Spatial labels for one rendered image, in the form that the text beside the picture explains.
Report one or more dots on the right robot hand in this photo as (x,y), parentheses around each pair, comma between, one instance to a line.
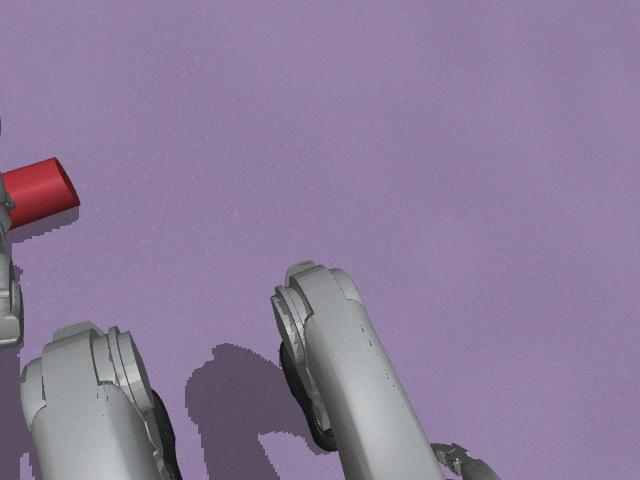
(459,462)

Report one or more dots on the left robot arm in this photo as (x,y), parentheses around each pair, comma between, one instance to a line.
(11,300)

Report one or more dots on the can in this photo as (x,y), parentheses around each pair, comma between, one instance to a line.
(39,190)

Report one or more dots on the right robot foot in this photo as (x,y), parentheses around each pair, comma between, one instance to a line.
(324,439)

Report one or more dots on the left robot foot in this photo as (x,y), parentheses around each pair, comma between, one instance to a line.
(167,437)

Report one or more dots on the left robot hand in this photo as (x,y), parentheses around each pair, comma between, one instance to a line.
(10,204)

